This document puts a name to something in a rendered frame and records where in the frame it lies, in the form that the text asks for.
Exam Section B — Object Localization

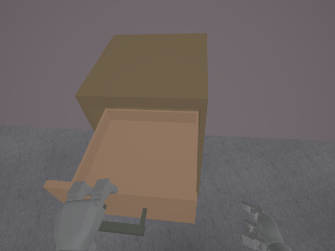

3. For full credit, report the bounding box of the left robot hand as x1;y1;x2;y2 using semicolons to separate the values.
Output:
54;178;118;251

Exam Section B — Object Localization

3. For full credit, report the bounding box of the cabinet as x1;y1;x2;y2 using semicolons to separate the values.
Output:
75;33;208;197

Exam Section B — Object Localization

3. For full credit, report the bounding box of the right robot hand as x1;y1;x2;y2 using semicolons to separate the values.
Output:
241;201;284;251

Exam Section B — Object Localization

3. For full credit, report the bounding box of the handle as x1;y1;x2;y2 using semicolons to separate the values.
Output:
98;204;147;236

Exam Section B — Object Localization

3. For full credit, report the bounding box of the drawer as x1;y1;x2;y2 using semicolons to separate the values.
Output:
43;108;198;224

